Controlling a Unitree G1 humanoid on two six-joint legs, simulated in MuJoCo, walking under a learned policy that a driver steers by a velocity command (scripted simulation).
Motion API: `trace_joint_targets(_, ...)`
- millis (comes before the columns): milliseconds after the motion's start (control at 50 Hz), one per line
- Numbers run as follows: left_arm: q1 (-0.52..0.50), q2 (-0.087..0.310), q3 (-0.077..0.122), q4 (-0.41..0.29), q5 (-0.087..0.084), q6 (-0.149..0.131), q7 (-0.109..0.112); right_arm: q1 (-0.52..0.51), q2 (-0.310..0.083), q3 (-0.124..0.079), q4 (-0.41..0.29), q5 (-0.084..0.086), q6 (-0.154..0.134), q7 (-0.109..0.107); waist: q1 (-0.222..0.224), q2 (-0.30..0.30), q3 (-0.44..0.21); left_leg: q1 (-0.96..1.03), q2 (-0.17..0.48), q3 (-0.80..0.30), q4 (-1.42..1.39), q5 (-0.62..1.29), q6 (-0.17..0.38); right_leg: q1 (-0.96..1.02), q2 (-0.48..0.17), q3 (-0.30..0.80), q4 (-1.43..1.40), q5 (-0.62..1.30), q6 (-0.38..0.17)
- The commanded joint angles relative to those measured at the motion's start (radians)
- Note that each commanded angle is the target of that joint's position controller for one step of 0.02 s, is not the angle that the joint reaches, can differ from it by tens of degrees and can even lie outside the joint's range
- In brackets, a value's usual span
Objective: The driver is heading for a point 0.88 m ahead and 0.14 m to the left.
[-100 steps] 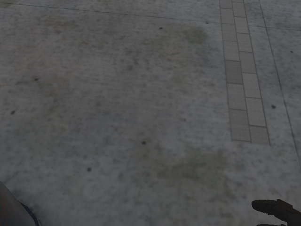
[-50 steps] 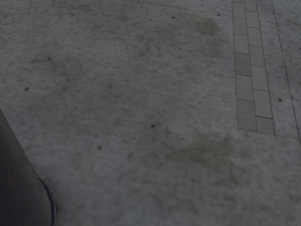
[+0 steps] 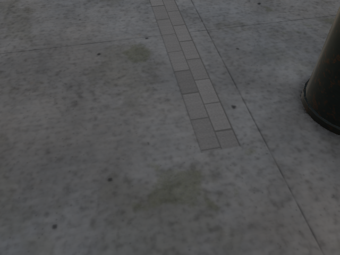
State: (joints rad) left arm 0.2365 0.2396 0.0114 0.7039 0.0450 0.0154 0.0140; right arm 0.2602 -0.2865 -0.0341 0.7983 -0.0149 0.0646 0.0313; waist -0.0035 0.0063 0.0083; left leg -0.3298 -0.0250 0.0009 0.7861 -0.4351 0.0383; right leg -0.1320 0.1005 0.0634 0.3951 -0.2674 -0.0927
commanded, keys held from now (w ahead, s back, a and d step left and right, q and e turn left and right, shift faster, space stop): w+q+shift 0.32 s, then w+e+shift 0.60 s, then shift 0.08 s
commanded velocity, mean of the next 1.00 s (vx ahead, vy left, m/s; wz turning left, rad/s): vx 0.83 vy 0.00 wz -0.03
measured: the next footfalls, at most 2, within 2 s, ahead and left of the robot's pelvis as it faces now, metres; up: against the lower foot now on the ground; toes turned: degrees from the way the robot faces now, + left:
left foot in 0.18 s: +0.06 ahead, +0.14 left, +0.00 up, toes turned +11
right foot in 0.62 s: +0.56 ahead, +0.19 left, +0.00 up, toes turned +14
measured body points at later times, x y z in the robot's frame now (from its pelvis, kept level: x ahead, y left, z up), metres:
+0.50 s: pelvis +0.25 +0.14 -0.02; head +0.28 +0.17 +0.43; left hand +0.38 +0.42 -0.12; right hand +0.29 -0.15 -0.13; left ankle +0.02 +0.13 -0.74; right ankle +0.49 +0.09 -0.69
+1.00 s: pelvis +0.73 +0.27 -0.02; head +0.77 +0.27 +0.43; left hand +0.66 +0.56 -0.14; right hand +1.04 +0.10 -0.05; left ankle +0.92 +0.44 -0.72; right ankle +0.53 +0.18 -0.73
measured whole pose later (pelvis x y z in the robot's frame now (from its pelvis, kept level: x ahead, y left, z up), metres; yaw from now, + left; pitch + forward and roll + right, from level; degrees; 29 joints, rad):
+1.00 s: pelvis +0.73 +0.27 -0.02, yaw -1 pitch +3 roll +0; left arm 0.49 0.31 0.07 0.90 -0.01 -0.07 -0.01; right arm -0.10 -0.25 0.05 0.58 -0.05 -0.10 0.00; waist 0.14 0.01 0.02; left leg -0.60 0.06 -0.06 0.50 0.09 -0.01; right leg 0.09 0.15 0.26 0.39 -0.42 -0.14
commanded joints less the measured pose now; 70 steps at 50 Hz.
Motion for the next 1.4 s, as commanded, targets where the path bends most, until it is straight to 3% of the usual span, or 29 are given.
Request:
trace_joint_targets(20,0.090,0.214,0.071,-0.014,0.005,-0.039,0.012,-0.180,-0.124,-0.030,-0.126,0.001,-0.042,0.019,0.084,-0.084,0.112,-0.295,0.048,-0.039,0.006,-0.028,0.050,0.144,-0.412,0.382,-0.269,-0.423,-0.155)
trace_joint_targets(120,0.040,0.215,0.080,0.005,0.002,-0.076,-0.006,-0.141,-0.107,-0.027,-0.131,0.012,-0.059,0.035,0.042,-0.084,0.066,-0.121,0.047,0.021,-0.155,0.036,0.092,0.110,-0.372,0.153,-0.258,-0.244,-0.097)
trace_joint_targets(180,-0.045,0.209,0.074,-0.004,-0.008,-0.077,-0.006,0.146,-0.148,-0.052,-0.048,-0.005,-0.078,0.027,-0.117,0.017,-0.030,0.374,-0.042,0.062,-0.297,0.048,0.140,-0.209,-0.252,-0.109,0.125,0.041,-0.027)
trace_joint_targets(200,-0.090,0.140,0.046,-0.040,0.010,-0.082,-0.008,0.341,-0.252,-0.085,-0.004,-0.020,-0.086,0.012,-0.194,0.251,-0.097,0.567,0.158,-0.288,-0.425,-0.249,0.213,-0.444,-0.143,-0.242,0.549,0.047,0.030)
trace_joint_targets(220,-0.162,0.080,0.030,-0.108,0.017,-0.096,-0.026,0.327,-0.285,-0.079,-0.046,-0.015,-0.098,0.007,-0.163,0.367,-0.018,0.588,0.321,-0.841,-0.640,-0.426,0.309,-0.788,0.013,-0.099,0.728,-0.251,0.069)
trace_joint_targets(260,-0.167,0.167,0.040,-0.083,0.032,-0.130,-0.056,0.231,-0.229,-0.074,-0.062,-0.010,-0.095,-0.010,-0.108,0.076,0.066,0.540,0.283,-0.672,-0.586,-0.204,0.307,-0.880,-0.122,0.019,0.825,-0.075,0.080)
trace_joint_targets(300,-0.142,0.183,0.037,-0.066,0.041,-0.129,-0.065,0.217,-0.229,-0.071,-0.059,-0.006,-0.102,-0.025,-0.062,-0.018,0.077,0.468,0.216,-0.531,-0.604,-0.021,0.279,-0.816,-0.161,-0.013,0.749,-0.030,0.112)
trace_joint_targets(400,-0.246,0.130,-0.001,-0.108,0.019,-0.086,-0.087,0.235,-0.173,-0.046,-0.013,0.016,-0.146,-0.026,-0.053,0.046,0.127,0.318,0.117,-0.265,-0.683,0.535,0.209,-0.718,-0.160,-0.156,0.580,0.121,0.120)
trace_joint_targets(500,-0.332,0.071,-0.035,-0.133,-0.019,-0.063,-0.099,0.285,-0.153,-0.030,0.063,0.017,-0.183,-0.032,-0.078,0.064,0.106,0.342,0.138,-0.071,-0.747,1.116,0.081,-0.460,-0.085,-0.259,0.270,0.317,-0.005)
trace_joint_targets(580,0.005,0.199,0.015,-0.012,-0.035,-0.043,-0.060,0.220,-0.214,-0.050,0.070,-0.022,-0.169,-0.068,0.126,0.145,-0.109,0.470,0.240,0.025,-0.283,1.765,0.007,-0.105,0.064,-0.230,0.291,0.135,-0.075)
trace_joint_targets(620,0.420,0.294,0.074,0.118,-0.026,-0.037,-0.033,0.030,-0.230,-0.060,0.018,-0.026,-0.157,-0.081,0.362,0.031,-0.201,0.148,0.134,0.065,0.494,1.362,-0.012,0.316,-0.021,-0.067,0.216,-0.003,-0.171)
trace_joint_targets(640,0.363,0.350,0.100,0.143,-0.021,-0.025,-0.025,0.054,-0.080,-0.026,-0.037,0.000,-0.186,-0.052,0.204,-0.307,-0.202,-0.358,-0.126,0.011,0.924,0.107,-0.072,0.547,-0.271,0.530,0.074,-0.092,-0.323)
trace_joint_targets(660,0.244,0.320,0.104,0.109,-0.033,-0.031,-0.029,0.066,-0.105,-0.010,-0.075,0.005,-0.209,-0.044,0.148,-0.146,-0.244,-0.478,-0.080,-0.168,0.960,0.102,-0.039,0.529,-0.340,0.802,-0.070,-0.176,-0.404)
trace_joint_targets(700,0.213,0.178,0.083,0.133,-0.034,-0.045,-0.027,-0.022,-0.110,0.004,-0.103,-0.005,-0.229,-0.033,0.086,0.085,-0.051,-0.465,0.026,-0.178,0.802,0.146,-0.021,0.235,-0.332,0.690,-0.165,-0.215,-0.356)
trace_joint_targets(720,0.176,0.146,0.073,0.134,-0.033,-0.064,-0.024,-0.084,-0.097,0.013,-0.134,-0.039,-0.213,-0.031,0.042,0.134,0.018,-0.420,0.059,-0.165,0.708,0.147,-0.010,0.067,-0.277,0.606,-0.170,-0.165,-0.302)
trace_joint_targets(760,0.140,0.177,0.075,0.137,-0.036,-0.090,-0.022,-0.096,-0.067,0.030,-0.155,-0.071,-0.166,-0.027,-0.027,0.097,0.093,-0.402,0.089,-0.127,0.622,0.081,-0.017,-0.136,-0.209,0.492,-0.213,-0.085,-0.274)
trace_joint_targets(840,0.142,0.194,0.078,0.117,-0.038,-0.126,-0.035,-0.294,-0.056,0.056,-0.271,-0.053,-0.150,-0.011,-0.010,0.020,0.145,-0.183,0.131,-0.023,0.120,0.338,-0.067,-0.402,-0.102,0.323,-0.298,0.187,-0.227)
trace_joint_targets(900,0.191,0.221,0.091,0.125,-0.063,-0.121,-0.043,-0.335,-0.013,0.068,-0.269,-0.016,-0.150,-0.017,0.042,-0.046,0.053,0.014,0.069,0.021,-0.059,0.589,-0.065,-0.330,-0.084,0.285,-0.249,0.484,-0.153)
trace_joint_targets(960,0.264,0.240,0.100,0.151,-0.055,-0.093,-0.021,-0.317,-0.055,0.055,-0.243,-0.035,-0.155,-0.030,0.074,-0.046,0.003,0.019,-0.007,0.052,-0.258,0.527,-0.057,-0.028,-0.067,0.258,-0.037,0.858,-0.084)
trace_joint_targets(1000,0.248,0.286,0.110,0.159,-0.053,-0.084,-0.009,-0.112,-0.116,0.024,-0.176,-0.036,-0.185,-0.051,-0.028,-0.073,-0.108,0.237,-0.001,0.021,-0.386,0.608,-0.031,0.034,-0.061,0.255,0.312,0.931,-0.020)
trace_joint_targets(1020,0.214,0.238,0.095,0.147,-0.055,-0.092,-0.011,0.059,-0.179,0.001,-0.129,-0.047,-0.200,-0.065,-0.105,-0.072,-0.179,0.468,0.121,-0.049,-0.334,0.703,-0.005,-0.119,-0.032,0.222,0.554,0.715,0.003)
trace_joint_targets(1040,0.328,0.046,0.056,0.126,-0.068,-0.096,0.007,0.169,-0.227,-0.009,-0.101,-0.075,-0.205,-0.060,-0.047,0.213,-0.341,0.840,0.501,-0.344,-0.126,1.345,0.097,-0.427,0.060,0.108,0.932,-0.337,0.039)
trace_joint_targets(1060,0.314,0.151,0.061,0.100,-0.085,-0.086,0.023,0.212,-0.228,-0.028,-0.089,-0.041,-0.186,-0.045,-0.095,0.273,-0.558,0.985,0.582,-0.569,-0.130,1.444,0.220,-0.584,0.053,0.080,1.150,-0.342,0.059)
trace_joint_targets(1080,0.187,0.207,0.071,0.108,-0.044,-0.079,0.019,0.146,-0.121,-0.010,-0.107,-0.011,-0.177,-0.043,-0.116,0.128,-0.492,0.827,0.485,-0.435,-0.202,1.303,0.186,-0.583,-0.020,0.087,1.061,-0.201,0.062)
trace_joint_targets(1100,0.096,0.185,0.067,0.094,-0.036,-0.076,0.006,0.089,-0.062,0.008,-0.084,-0.013,-0.177,-0.042,-0.111,0.144,-0.329,0.706,0.409,-0.329,-0.251,1.205,0.159,-0.631,-0.043,0.060,0.997,-0.183,0.073)
trace_joint_targets(1180,0.072,0.078,0.045,0.087,0.009,-0.024,-0.038,0.092,-0.055,0.012,0.007,0.001,-0.181,-0.054,0.001,0.089,-0.091,0.272,0.338,-0.186,-0.406,1.130,0.146,-0.519,-0.078,0.044,0.789,-0.154,0.098)
trace_joint_targets(1320,0.003,0.092,0.027,0.080,-0.010,-0.017,-0.064,-0.043,-0.107,-0.009,0.014,0.017,-0.187,-0.012,0.088,0.144,-0.052,-0.052,0.236,0.020,-0.482,0.735,0.056,-0.089,-0.085,-0.045,0.276,0.289,0.054)
trace_joint_targets(1380,0.077,0.119,0.035,0.133,0.023,-0.057,-0.048,0.077,-0.124,-0.017,0.066,0.008,-0.168,-0.021,0.092,0.018,-0.054,0.008,0.170,0.051,-0.232,0.591,0.016,0.032,-0.081,-0.050,0.102,0.362,0.021)
trace_joint_targets(1400,0.101,0.183,0.043,0.128,0.029,-0.079,-0.040,0.172,-0.110,-0.016,0.066,-0.002,-0.159,-0.025,0.071,-0.143,-0.101,-0.048,0.096,0.108,-0.021,0.251,-0.021,0.126,-0.261,0.113,0.109,0.908,-0.008)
